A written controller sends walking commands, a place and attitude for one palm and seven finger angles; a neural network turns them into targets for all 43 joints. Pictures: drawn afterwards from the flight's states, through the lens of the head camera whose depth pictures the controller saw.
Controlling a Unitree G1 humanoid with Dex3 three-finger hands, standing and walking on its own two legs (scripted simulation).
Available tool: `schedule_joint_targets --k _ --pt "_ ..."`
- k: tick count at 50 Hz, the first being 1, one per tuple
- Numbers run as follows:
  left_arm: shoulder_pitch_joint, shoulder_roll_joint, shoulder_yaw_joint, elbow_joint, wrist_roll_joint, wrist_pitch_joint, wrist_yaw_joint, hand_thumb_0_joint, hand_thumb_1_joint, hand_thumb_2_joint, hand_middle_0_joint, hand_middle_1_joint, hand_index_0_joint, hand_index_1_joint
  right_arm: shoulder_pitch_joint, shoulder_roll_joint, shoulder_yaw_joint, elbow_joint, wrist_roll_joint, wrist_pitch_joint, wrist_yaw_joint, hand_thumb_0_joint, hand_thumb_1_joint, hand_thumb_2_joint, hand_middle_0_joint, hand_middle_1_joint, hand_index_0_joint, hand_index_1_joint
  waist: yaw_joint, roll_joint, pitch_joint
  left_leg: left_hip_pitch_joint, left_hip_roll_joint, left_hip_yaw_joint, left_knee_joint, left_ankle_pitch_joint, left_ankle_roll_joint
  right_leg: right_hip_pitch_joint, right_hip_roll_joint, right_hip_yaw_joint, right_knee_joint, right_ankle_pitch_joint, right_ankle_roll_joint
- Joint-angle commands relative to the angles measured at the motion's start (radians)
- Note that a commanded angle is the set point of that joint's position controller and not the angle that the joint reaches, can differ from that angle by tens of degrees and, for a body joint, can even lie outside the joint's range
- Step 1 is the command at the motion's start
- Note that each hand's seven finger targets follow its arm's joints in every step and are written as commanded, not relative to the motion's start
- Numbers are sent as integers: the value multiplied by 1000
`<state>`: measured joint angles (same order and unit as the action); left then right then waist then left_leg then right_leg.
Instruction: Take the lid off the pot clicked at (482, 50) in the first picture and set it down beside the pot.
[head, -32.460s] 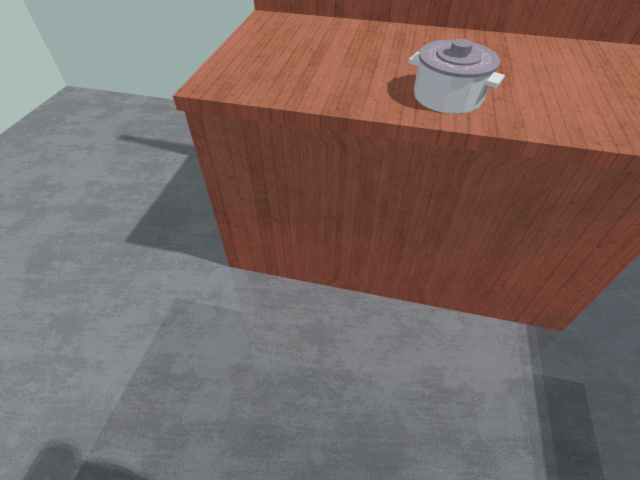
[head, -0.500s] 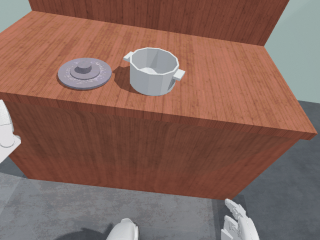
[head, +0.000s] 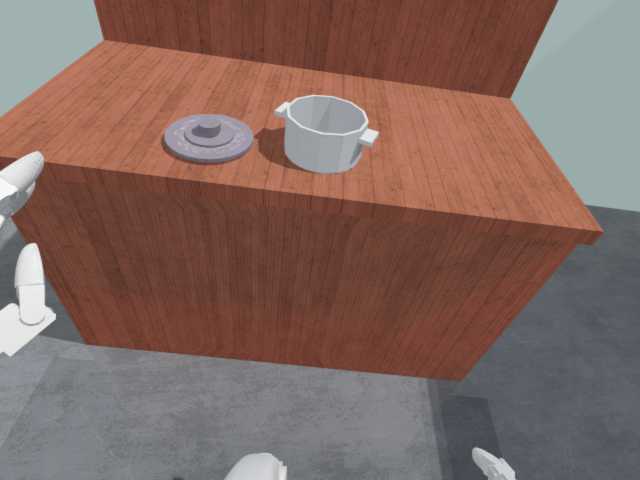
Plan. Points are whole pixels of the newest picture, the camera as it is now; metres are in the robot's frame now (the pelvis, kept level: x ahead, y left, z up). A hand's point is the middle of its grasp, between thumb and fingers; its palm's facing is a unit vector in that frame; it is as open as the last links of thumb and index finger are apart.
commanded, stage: stop stepping back and stand still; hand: left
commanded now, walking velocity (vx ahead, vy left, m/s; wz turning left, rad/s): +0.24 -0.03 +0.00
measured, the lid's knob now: (209, 126) +0.76 +0.29 +0.04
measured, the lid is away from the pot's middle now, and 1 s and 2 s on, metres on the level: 0.25 0.25 0.25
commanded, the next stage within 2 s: let the arm hang, fingers relaxed in 1.26 s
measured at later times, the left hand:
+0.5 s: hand (33, 396) +0.18 +0.32 +0.04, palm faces +0.27 -0.87 -0.41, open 7.4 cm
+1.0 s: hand out of the picture -0.04 +0.21 -0.17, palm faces +0.12 -0.98 -0.16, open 7.3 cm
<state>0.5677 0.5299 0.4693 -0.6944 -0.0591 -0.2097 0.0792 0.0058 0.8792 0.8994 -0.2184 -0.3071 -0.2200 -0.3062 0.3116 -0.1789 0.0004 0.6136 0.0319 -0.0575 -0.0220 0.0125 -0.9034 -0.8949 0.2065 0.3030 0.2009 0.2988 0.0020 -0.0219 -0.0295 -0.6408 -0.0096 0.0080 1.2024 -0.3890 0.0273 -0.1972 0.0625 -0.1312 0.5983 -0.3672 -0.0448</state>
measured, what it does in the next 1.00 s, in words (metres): steps on the spot: left foot, then right foot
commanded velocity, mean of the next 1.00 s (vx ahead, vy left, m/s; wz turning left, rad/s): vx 0.06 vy -0.05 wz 0.00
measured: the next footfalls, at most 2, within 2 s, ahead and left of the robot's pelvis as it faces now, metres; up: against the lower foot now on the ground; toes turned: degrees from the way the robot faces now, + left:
left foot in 0.16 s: +0.03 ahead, +0.14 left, +0.00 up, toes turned +8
right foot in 0.50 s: +0.03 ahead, -0.10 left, +0.00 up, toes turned +3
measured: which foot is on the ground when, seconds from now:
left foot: up 0.00-0.14, down 0.16-1.00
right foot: down 0.00-0.16, up 0.18-0.48, down 0.50-1.00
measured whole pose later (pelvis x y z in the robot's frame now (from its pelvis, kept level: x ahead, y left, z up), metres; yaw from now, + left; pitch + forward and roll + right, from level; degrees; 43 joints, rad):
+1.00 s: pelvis +0.03 +0.04 +0.01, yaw +5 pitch +3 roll -1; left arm 0.36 0.18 0.02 1.10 0.01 0.03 0.02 0.00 0.92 0.90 -0.20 -0.30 -0.20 -0.30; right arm 0.33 -0.13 -0.04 0.97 -0.01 -0.01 -0.04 0.01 -0.91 -0.90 0.20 0.30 0.20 0.30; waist 0.00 -0.04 0.05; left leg -0.29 0.00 0.04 0.62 -0.37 0.04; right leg -0.26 -0.02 -0.02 0.59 -0.35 0.00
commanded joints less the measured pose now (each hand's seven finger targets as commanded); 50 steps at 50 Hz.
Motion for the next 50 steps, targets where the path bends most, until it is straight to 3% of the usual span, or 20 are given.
schedule_joint_targets --k 1,6,8,11,13,17,18,22,24,26,28,30,32,33,34,35,39,43,45,50 --pt "-195 106 40 -114 4 -26 18 0 900 900 -200 -300 -200 -300 -175 -132 -33 -209 4 -33 -26 0 -900 -900 200 300 200 300 -33 2 125 18 94 -71 221 -17 4 -306 -395 378 -332 -56 -196" --pt "-183 87 8 -266 25 -42 61 0 900 900 -200 -300 -200 -300 -152 -102 -16 -193 9 -108 -42 0 -900 -900 200 300 200 300 -36 82 -41 364 51 69 -652 14 31 -158 -244 197 -1 41 -108" --pt "-122 108 58 -364 12 -86 80 0 900 900 -200 -300 -200 -300 -158 -129 -36 -226 -1 -135 -39 0 -900 -900 200 300 200 300 -11 469 -69 668 260 -203 -857 349 87 -444 -12 22 475 -192 0" --pt "-136 164 136 -301 15 -93 73 0 900 900 -200 -300 -200 -300 -150 -130 -48 -167 -32 -148 -7 0 -900 -900 200 300 200 300 -51 301 1 478 382 -540 -862 446 181 -560 -56 202 641 -192 19" --pt "-99 161 153 -256 11 -95 67 0 900 900 -200 -300 -200 -300 -135 -131 -52 -152 -13 -133 6 0 -900 -900 200 300 200 300 -38 155 6 402 369 -433 -871 287 174 -505 -64 201 625 -95 21" --pt "-2 74 109 -121 1 -65 53 0 900 900 -200 -300 -200 -300 -138 -138 -52 -181 -9 -88 18 0 -900 -900 200 300 200 300 -36 258 13 239 272 -186 -910 -40 113 -250 -58 76 300 5 20" --pt "-190 -226 -316 630 74 106 -44 0 900 900 -200 -300 -200 -300 -176 -216 -97 -29 -22 -130 29 0 -900 -900 200 300 200 300 -132 262 64 207 263 -229 -719 53 79 -355 -151 118 227 -56 47" --pt "-222 -245 -347 825 130 224 -102 0 900 900 -200 -300 -200 -300 -49 -179 -90 -37 -72 10 23 0 -900 -900 200 300 200 300 -51 -242 -22 75 138 -191 -568 -45 58 -27 -72 39 23 14 4" --pt "-261 -173 -345 931 124 230 -87 0 900 900 -200 -300 -200 -300 -16 -156 -88 -20 -72 36 26 0 -900 -900 200 300 200 300 -49 -284 6 54 49 -65 -438 -178 46 -104 -191 186 -39 -208 -65" --pt "-366 -159 -371 1013 118 246 -85 0 900 900 -200 -300 -200 -300 42 -150 -88 10 -80 61 29 0 -900 -900 200 300 200 300 -101 30 39 182 75 -110 -542 -286 75 -345 -178 203 85 -380 -56" --pt "-448 -229 -389 1107 98 247 -90 0 900 900 -200 -300 -200 -300 18 -235 -106 36 -94 56 15 0 -900 -900 200 300 200 300 -84 325 159 104 262 -535 -935 -455 164 -449 -17 102 486 -202 31" --pt "-416 -194 -383 1241 97 228 -92 0 900 900 -200 -300 -200 -300 -64 -268 -111 61 -90 39 1 0 -900 -900 200 300 200 300 -13 200 153 66 280 -538 -931 -268 164 -368 -81 177 453 -148 34" --pt "-271 -182 -392 1394 89 218 -98 0 900 900 -200 -300 -200 -300 -115 -233 -93 95 -76 35 -4 0 -900 -900 200 300 200 300 59 206 89 -32 186 -302 -778 -191 72 -44 -62 163 161 -86 27" --pt "-177 -165 -391 1468 88 203 -94 0 900 900 -200 -300 -200 -300 -78 -176 -83 125 -68 34 -3 0 -900 -900 200 300 200 300 76 85 41 -36 74 -160 -568 -150 30 60 -97 277 -4 -85 2" --pt "-104 -140 -375 1524 87 184 -74 0 900 900 -200 -300 -200 -300 -30 -85 -76 135 -53 32 -6 0 -900 -900 200 300 200 300 62 -138 13 -103 -44 16 -289 -120 -14 134 -285 602 -174 20 -68" --pt "-97 -144 -376 1535 85 173 -60 0 900 900 -200 -300 -200 -300 -21 -76 -80 137 -52 32 -6 0 -900 -900 200 300 200 300 50 -64 -15 -82 -16 -15 -110 -190 -18 130 -404 769 -278 165 -146" --pt "-273 -224 -394 1574 90 172 -39 0 900 900 -200 -300 -200 -300 71 -60 -80 219 -48 44 -6 0 -900 -900 200 300 200 300 -49 -33 0 78 73 -68 -146 -137 -6 -14 -363 526 -265 283 -207" --pt "-257 -254 -409 1657 75 185 -51 0 900 900 -200 -300 -200 -300 199 -11 -59 307 -43 43 -1 0 -900 -900 200 300 200 300 -86 13 2 453 52 -13 -722 173 16 -104 -215 247 -129 305 -67" --pt "-181 -315 -436 1681 59 195 -63 0 900 900 -200 -300 -200 -300 167 -128 -79 302 -51 40 -18 0 -900 -900 200 300 200 300 -35 210 -13 568 309 -314 -834 358 150 -242 -98 99 21 15 37" --pt "-198 -308 -449 1743 61 194 -51 0 900 900 -200 -300 -200 -300 88 -73 -59 350 -38 37 -30 0 -900 -900 200 300 200 300 -6 87 -7 498 171 -94 -733 676 67 -1 -105 121 -100 291 23"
